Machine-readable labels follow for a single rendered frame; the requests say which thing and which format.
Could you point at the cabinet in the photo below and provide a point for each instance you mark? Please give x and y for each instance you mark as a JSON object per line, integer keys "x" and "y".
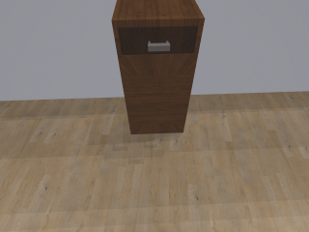
{"x": 157, "y": 87}

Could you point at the handle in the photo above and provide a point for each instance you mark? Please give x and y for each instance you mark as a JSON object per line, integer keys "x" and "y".
{"x": 152, "y": 47}

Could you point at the drawer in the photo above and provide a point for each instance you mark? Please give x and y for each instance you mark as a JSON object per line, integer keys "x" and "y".
{"x": 134, "y": 40}

